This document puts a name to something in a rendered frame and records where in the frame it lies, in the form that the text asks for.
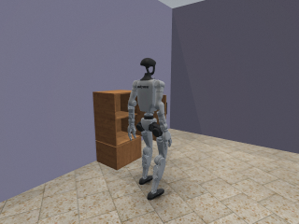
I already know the cupboard door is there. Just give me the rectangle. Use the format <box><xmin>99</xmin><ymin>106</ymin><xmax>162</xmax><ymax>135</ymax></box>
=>
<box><xmin>140</xmin><ymin>95</ymin><xmax>166</xmax><ymax>141</ymax></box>

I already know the left robot upper arm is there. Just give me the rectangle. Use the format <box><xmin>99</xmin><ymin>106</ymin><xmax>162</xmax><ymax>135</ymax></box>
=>
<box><xmin>128</xmin><ymin>80</ymin><xmax>139</xmax><ymax>107</ymax></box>

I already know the right robot upper arm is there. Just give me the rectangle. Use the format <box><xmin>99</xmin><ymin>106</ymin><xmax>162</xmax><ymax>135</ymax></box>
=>
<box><xmin>153</xmin><ymin>79</ymin><xmax>165</xmax><ymax>110</ymax></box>

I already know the robot right forearm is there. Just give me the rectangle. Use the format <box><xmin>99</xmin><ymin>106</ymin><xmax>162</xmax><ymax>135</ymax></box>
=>
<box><xmin>156</xmin><ymin>102</ymin><xmax>168</xmax><ymax>132</ymax></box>

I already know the right robot hand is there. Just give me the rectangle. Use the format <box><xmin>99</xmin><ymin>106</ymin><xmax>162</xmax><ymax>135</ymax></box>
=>
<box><xmin>161</xmin><ymin>131</ymin><xmax>172</xmax><ymax>150</ymax></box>

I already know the right robot foot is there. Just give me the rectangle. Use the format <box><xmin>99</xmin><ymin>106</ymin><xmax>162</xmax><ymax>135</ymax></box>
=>
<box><xmin>147</xmin><ymin>189</ymin><xmax>164</xmax><ymax>201</ymax></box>

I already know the right robot thigh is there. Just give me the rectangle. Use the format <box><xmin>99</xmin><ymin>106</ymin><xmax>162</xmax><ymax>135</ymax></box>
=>
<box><xmin>151</xmin><ymin>123</ymin><xmax>168</xmax><ymax>165</ymax></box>

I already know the robot left forearm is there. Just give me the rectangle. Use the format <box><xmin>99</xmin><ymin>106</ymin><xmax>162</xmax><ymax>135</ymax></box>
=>
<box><xmin>127</xmin><ymin>104</ymin><xmax>135</xmax><ymax>125</ymax></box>

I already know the left robot hand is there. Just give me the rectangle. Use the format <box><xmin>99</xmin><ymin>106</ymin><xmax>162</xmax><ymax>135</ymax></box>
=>
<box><xmin>127</xmin><ymin>124</ymin><xmax>136</xmax><ymax>141</ymax></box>

